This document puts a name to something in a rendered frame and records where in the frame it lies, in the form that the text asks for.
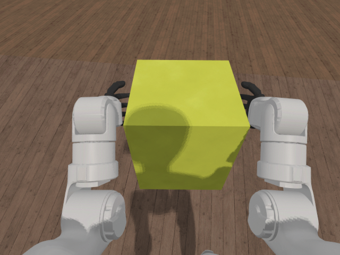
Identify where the right robot forearm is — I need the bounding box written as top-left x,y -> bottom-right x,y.
248,97 -> 319,227

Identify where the left robot hand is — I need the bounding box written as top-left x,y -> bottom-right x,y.
105,81 -> 130,126

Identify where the carton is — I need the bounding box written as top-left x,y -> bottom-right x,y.
123,60 -> 250,190

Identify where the robot left upper arm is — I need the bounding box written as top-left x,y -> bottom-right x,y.
23,190 -> 126,255

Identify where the robot right upper arm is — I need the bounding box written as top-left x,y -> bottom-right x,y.
248,190 -> 340,255

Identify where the left robot forearm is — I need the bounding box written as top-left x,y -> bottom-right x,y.
61,96 -> 123,230

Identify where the right robot hand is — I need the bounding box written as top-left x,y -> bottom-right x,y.
240,81 -> 265,129

